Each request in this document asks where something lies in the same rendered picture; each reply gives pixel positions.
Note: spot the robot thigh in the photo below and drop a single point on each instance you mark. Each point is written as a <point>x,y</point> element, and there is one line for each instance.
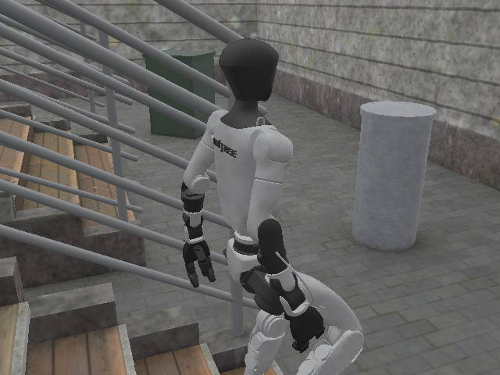
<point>270,326</point>
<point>335,311</point>

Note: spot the left robot forearm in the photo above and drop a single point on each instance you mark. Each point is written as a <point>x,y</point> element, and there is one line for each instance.
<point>192,216</point>

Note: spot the left robot hand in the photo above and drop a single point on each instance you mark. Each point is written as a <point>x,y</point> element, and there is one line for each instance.
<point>198,251</point>

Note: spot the right robot hand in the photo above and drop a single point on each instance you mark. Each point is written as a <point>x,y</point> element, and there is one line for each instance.
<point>304,327</point>

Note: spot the left robot thigh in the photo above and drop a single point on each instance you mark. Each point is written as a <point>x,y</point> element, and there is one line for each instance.
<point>270,326</point>

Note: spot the right robot forearm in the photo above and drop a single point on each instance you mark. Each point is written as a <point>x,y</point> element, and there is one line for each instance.
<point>282,280</point>

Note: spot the right robot upper arm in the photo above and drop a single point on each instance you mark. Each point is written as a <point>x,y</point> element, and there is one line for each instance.
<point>272,153</point>

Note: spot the left robot upper arm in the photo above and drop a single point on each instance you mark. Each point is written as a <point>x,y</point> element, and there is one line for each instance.
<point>195,176</point>

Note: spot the right robot thigh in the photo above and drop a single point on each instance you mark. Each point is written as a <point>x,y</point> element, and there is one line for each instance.
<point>335,311</point>

